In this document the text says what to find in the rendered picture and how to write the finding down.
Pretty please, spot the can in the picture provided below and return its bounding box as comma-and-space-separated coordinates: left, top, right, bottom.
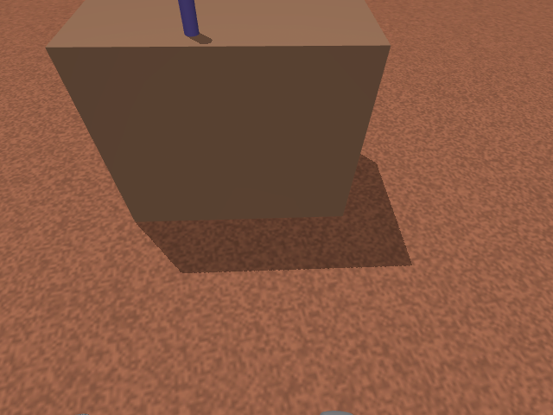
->
178, 0, 199, 36

